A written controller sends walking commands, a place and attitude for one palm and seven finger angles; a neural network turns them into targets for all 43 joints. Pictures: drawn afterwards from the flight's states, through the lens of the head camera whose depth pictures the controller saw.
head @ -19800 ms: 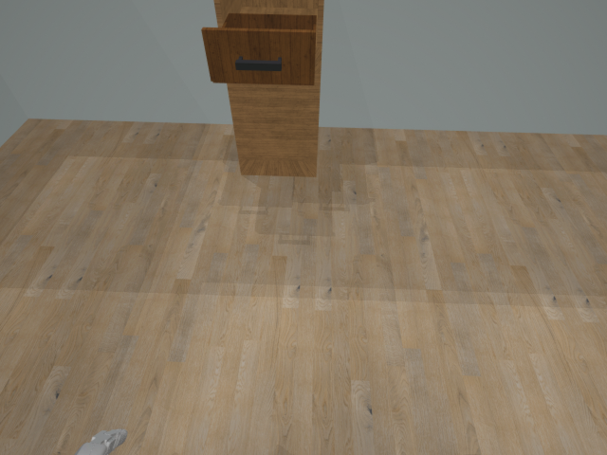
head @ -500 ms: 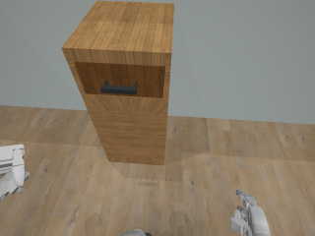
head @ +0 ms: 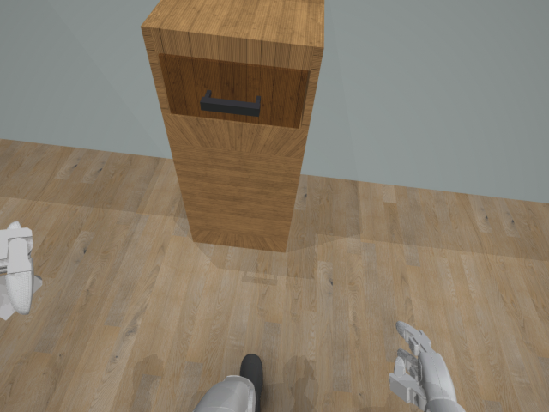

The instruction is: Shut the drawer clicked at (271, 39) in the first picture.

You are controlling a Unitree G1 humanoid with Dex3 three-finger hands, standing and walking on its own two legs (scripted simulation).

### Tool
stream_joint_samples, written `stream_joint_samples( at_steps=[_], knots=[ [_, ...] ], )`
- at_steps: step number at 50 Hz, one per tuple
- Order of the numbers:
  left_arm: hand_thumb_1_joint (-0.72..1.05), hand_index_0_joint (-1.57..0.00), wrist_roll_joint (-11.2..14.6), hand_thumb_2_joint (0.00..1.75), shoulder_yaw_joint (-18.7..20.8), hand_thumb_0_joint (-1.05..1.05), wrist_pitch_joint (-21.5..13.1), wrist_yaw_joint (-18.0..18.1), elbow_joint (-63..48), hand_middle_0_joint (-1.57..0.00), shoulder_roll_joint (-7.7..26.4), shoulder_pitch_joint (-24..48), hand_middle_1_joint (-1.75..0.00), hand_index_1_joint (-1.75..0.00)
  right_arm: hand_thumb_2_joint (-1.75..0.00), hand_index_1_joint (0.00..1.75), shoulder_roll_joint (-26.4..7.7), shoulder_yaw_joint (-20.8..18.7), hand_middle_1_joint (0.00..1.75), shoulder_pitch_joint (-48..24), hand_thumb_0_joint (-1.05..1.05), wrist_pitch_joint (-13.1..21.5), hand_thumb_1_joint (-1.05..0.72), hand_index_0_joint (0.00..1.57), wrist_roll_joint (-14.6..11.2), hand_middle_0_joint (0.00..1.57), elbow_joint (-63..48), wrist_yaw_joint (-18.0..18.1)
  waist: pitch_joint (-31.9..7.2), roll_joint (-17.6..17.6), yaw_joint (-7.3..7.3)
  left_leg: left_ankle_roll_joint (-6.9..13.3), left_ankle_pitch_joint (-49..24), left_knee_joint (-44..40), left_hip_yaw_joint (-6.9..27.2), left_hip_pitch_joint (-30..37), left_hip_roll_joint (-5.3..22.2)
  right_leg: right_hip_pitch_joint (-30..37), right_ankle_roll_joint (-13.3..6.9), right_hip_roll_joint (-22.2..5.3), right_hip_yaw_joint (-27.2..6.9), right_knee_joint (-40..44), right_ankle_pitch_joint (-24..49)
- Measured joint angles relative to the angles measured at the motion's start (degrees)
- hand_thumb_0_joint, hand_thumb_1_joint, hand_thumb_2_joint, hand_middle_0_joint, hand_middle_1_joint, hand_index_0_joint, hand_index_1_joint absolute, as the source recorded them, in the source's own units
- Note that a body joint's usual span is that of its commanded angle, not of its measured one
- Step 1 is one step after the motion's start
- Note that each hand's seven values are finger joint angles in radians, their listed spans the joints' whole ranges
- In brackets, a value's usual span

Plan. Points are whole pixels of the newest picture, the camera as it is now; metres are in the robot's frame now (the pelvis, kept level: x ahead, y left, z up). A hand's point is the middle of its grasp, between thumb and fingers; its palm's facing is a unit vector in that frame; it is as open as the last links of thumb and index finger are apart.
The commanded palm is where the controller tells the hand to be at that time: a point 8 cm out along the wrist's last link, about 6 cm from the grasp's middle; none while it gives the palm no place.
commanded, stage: stop stepping back and stand still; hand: left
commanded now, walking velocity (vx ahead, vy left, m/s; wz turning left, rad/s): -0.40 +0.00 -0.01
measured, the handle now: (232, 101) +0.76 +0.17 -0.01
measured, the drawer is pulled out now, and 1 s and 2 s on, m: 0.00 0.00 0.00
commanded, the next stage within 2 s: let the arm hang, fingers relaxed in 1.78 s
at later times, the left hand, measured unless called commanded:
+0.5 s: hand out of the picture +0.02 +0.29 +0.20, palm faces +0.34 -0.79 -0.51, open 3.3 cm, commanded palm -0.02 +0.33 +0.20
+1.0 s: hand out of the picture -0.04 +0.33 +0.19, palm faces +0.42 -0.74 -0.53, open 3.2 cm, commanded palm -0.10 +0.36 +0.20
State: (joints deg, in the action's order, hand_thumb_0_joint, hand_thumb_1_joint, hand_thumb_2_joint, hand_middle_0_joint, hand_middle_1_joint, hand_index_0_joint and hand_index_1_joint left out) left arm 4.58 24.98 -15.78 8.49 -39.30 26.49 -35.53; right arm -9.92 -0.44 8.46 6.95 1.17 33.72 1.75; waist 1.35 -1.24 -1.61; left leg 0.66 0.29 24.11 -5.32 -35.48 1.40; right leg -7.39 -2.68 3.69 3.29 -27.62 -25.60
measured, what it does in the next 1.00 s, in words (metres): walks backwards: left foot, then right foot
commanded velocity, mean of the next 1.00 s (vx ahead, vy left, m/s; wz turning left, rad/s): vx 0.23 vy -0.06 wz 0.00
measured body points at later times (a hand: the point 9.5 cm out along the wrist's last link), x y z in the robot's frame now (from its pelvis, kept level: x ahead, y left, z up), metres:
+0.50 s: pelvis -0.16 +0.06 +0.00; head -0.16 +0.08 +0.45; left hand +0.00 +0.33 +0.23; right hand -0.01 -0.20 -0.07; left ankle -0.07 +0.12 -0.65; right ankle -0.16 -0.05 -0.72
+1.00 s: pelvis -0.22 +0.07 +0.01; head -0.20 +0.06 +0.46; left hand -0.06 +0.36 +0.21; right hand -0.07 -0.16 -0.10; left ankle -0.20 +0.20 -0.68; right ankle -0.24 -0.06 -0.72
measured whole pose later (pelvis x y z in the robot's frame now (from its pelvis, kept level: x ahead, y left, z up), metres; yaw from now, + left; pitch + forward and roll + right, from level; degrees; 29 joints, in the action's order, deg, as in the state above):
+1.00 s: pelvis -0.22 +0.07 +0.01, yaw +2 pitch +1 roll -2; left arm 1.6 23.8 -12.7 8.6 -32.4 23.6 -35.5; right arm -11.5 -1.1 14.6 3.7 0.4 38.4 2.8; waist 0.6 -3.4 -0.4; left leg 0.9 24.4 56.8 0.2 -29.6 4.1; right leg -14.2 -1.5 -0.1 3.0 -34.0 -20.2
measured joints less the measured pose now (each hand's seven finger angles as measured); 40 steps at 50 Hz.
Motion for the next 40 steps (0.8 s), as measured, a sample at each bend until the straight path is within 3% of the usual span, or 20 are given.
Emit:
stream_joint_samples(
  at_steps=[2,4,6,7,9,11,14,19,21,22,23,25,26,28,30,31,33,36,38,40],
  knots=[
    [0.89,-1.41,-0.5,0.90,-2.5,0.02,-0.2,-0.4,1.2,-1.41,-1.6,0.7,-1.60,-1.60,-0.90,0.30,-0.4,-0.1,0.30,-0.5,0.01,-1.1,-0.90,0.21,-0.2,0.20,2.6,0.3,0.6,-1.2,-0.56,-1.8,12.9,14.5,2.9,-1.3,-0.5,0.5,1.9,0.2,-0.5,-0.9,2.9],
    [0.88,-1.41,-1.1,0.90,-3.3,0.02,-0.1,-0.8,1.8,-1.41,-2.1,0.2,-1.60,-1.60,-0.90,0.30,0.4,0.3,0.30,1.3,0.01,-2.4,-0.90,0.21,-0.9,0.20,4.0,0.5,-1.2,1.2,-0.93,-1.7,19.1,23.7,3.2,0.6,-2.5,0.8,3.2,-1.7,-2.0,-1.1,3.3],
    [0.88,-1.41,-1.2,0.90,-2.8,0.01,0.5,-1.1,2.0,-1.41,-3.1,-0.3,-1.60,-1.60,-0.90,0.30,0.6,1.3,0.30,2.9,0.01,-3.4,-0.90,0.21,-1.4,0.20,3.1,1.0,-2.4,3.5,-0.70,-1.2,15.4,19.0,2.6,6.8,-3.0,-0.4,3.8,-3.4,-3.0,-3.0,3.4],
    [0.88,-1.41,-1.0,0.90,-2.7,0.01,0.9,-1.2,2.1,-1.41,-3.9,-0.1,-1.60,-1.60,-0.90,0.30,-0.2,1.7,0.30,3.3,0.01,-3.3,-0.90,0.21,-1.6,0.20,1.8,1.2,-2.4,2.8,-0.50,-0.3,9.6,13.2,3.4,10.7,-2.3,-2.5,3.9,-3.2,-2.4,-6.7,3.6],
    [0.88,-1.42,-1.2,0.90,-2.7,0.01,1.8,-1.1,4.2,-1.41,-3.9,3.2,-1.60,-1.60,-0.90,0.30,-0.5,0.9,0.30,2.0,0.01,-1.7,-0.90,0.21,-1.1,0.20,1.0,1.5,-0.1,2.7,0.86,4.2,9.2,10.2,3.2,11.8,-3.2,-8.2,3.5,-3.1,-4.0,-17.3,-0.9],
    [0.88,-1.41,-1.3,0.90,-3.2,0.01,3.0,-0.8,6.6,-1.41,-3.3,7.0,-1.60,-1.60,-0.90,0.30,-0.4,0.8,0.30,0.9,0.01,-0.2,-0.90,0.21,-1.1,0.20,1.1,1.0,2.7,3.3,1.73,5.5,7.1,8.2,2.8,12.6,-3.8,-12.2,3.2,-2.1,-6.4,-23.8,-3.6],
    [0.89,-1.41,-1.6,0.90,-2.8,0.02,4.9,-0.6,5.6,-1.41,-2.3,6.5,-1.60,-1.60,-0.90,0.30,0.5,1.3,0.30,1.4,0.01,0.2,-0.90,0.21,-0.8,0.20,0.5,0.1,3.7,4.0,3.54,4.0,3.7,2.7,2.8,14.3,-3.6,-15.1,2.6,-1.3,-5.6,-25.1,-1.8],
    [0.89,-1.41,-2.1,0.90,-2.3,0.02,5.3,-0.6,-1.0,-1.41,-0.6,-3.3,-1.60,-1.60,-0.90,0.30,0.7,0.5,0.30,5.6,0.01,-1.6,-0.90,0.21,-0.3,0.20,-1.3,-0.5,0.2,2.0,4.82,0.6,8.2,-3.3,2.3,13.3,-1.9,-10.2,0.5,0.5,1.4,-17.1,-4.0],
    [0.89,-1.41,-2.2,0.90,-0.6,0.02,5.2,-0.2,-3.6,-1.41,1.9,-6.3,-1.60,-1.60,-0.90,0.30,0.3,0.0,0.30,7.1,0.01,-2.2,-0.90,0.21,-0.7,0.20,-1.9,-0.1,-1.7,2.7,4.28,-1.0,16.5,4.0,0.4,7.6,-2.6,-4.7,-2.2,-0.2,2.0,-6.7,-5.7],
    [0.89,-1.41,-2.1,0.90,0.9,0.02,5.0,-0.1,-4.9,-1.41,2.9,-7.1,-1.60,-1.60,-0.90,0.30,-0.2,-0.1,0.30,7.0,0.01,-2.4,-0.90,0.21,-1.1,0.20,-1.8,0.0,-2.1,4.1,2.79,-1.3,19.4,13.7,-0.2,3.0,-3.3,-4.0,-3.7,-1.7,0.8,-2.3,-1.0],
    [0.89,-1.41,-2.1,0.90,1.0,0.02,4.8,-0.6,-5.2,-1.41,2.1,-6.2,-1.60,-1.60,-0.90,0.30,-1.3,-0.4,0.30,6.0,0.01,-2.8,-0.90,0.21,-1.3,0.20,-0.6,0.2,-1.4,3.0,1.51,-1.3,20.2,24.9,1.2,-0.5,-2.6,-5.8,-3.1,-1.8,1.0,-3.4,6.2],
    [0.88,-1.41,-2.1,0.90,0.8,0.01,4.3,-1.6,-3.2,-1.41,1.0,-3.2,-1.60,-1.60,-0.90,0.30,-2.3,-1.2,0.30,4.9,0.01,-4.1,-0.90,0.21,-1.1,0.20,3.1,0.3,-1.6,1.5,0.79,-1.4,19.8,41.3,3.5,-3.5,-1.4,-8.3,-0.8,-1.5,2.1,-7.7,7.7],
    [0.88,-1.41,-2.3,0.90,0.7,0.01,4.3,-1.7,-1.2,-1.41,0.6,-1.2,-1.60,-1.60,-0.90,0.30,-1.9,-1.4,0.30,5.3,0.01,-4.8,-0.90,0.21,-1.3,0.20,4.3,0.5,-2.9,1.9,0.63,-1.2,19.5,44.2,3.6,-2.9,-0.8,-9.0,-0.1,-2.1,2.4,-8.7,6.7],
    [0.88,-1.41,-2.7,0.90,0.4,0.01,4.7,-1.0,2.9,-1.41,-1.4,2.3,-1.60,-1.60,-0.90,0.30,-1.0,-1.3,0.30,6.4,0.01,-5.0,-0.90,0.21,-1.4,0.20,5.5,1.2,-5.4,3.9,-0.07,-0.1,21.4,39.8,2.9,2.7,1.1,-10.7,0.0,-3.7,1.9,-10.0,4.7],
    [0.88,-1.42,-2.7,0.90,-0.4,0.01,5.1,0.3,5.6,-1.41,-4.8,4.2,-1.60,-1.60,-0.90,0.30,-1.3,-0.6,0.30,7.4,0.01,-3.5,-0.90,0.21,-1.3,0.20,4.6,2.2,-6.8,4.3,0.29,1.1,23.5,25.1,3.2,11.9,2.4,-12.6,-0.3,-5.0,1.8,-12.3,2.8],
    [0.88,-1.42,-2.5,0.90,-0.9,0.01,5.2,0.9,6.1,-1.41,-6.3,5.0,-1.60,-1.60,-0.90,0.30,-1.9,-0.5,0.30,7.4,0.01,-2.2,-0.90,0.21,-1.2,0.20,3.6,2.7,-6.6,3.7,0.94,0.1,23.0,17.6,3.7,15.7,2.6,-14.1,-0.4,-5.5,1.7,-15.0,1.3],
    [0.89,-1.41,-3.3,0.90,-2.3,0.01,5.1,1.6,7.4,-1.41,-7.9,7.5,-1.60,-1.60,-0.90,0.30,-0.9,-0.4,0.30,5.8,0.01,-0.1,-0.90,0.21,-0.8,0.20,3.2,2.9,-3.6,5.0,1.81,-1.0,21.6,18.2,2.4,16.0,0.6,-18.0,0.2,-6.0,-1.5,-25.9,-2.7],
    [0.89,-1.41,-4.0,0.90,-3.5,0.02,4.5,0.6,6.8,-1.41,-6.3,7.1,-1.60,-1.60,-0.90,0.30,1.9,0.7,0.30,5.4,0.01,1.4,-0.90,0.21,-0.6,0.20,3.0,1.3,-1.7,5.6,3.52,0.5,18.9,15.3,2.0,17.5,-0.1,-23.4,1.1,-4.5,-2.6,-38.4,0.8],
    [0.89,-1.41,-4.1,0.90,-3.4,0.02,3.9,0.1,4.1,-1.41,-3.9,5.1,-1.60,-1.60,-0.90,0.30,3.4,1.7,0.30,6.4,0.01,1.7,-0.90,0.21,-0.6,0.20,2.9,0.2,-1.2,5.2,4.42,1.0,16.5,11.8,3.0,18.4,0.6,-24.7,1.6,-4.1,-1.2,-39.0,3.7],
    [0.89,-1.41,-3.8,0.90,-2.9,0.02,2.7,0.0,1.8,-1.41,-2.4,2.6,-1.60,-1.60,-0.90,0.30,4.0,2.3,0.30,7.4,0.01,1.2,-0.90,0.21,-0.5,0.20,2.9,-0.3,-1.2,3.8,4.47,0.8,14.8,8.4,3.5,19.1,2.2,-23.4,1.5,-4.1,0.9,-33.6,5.1]
  ],
)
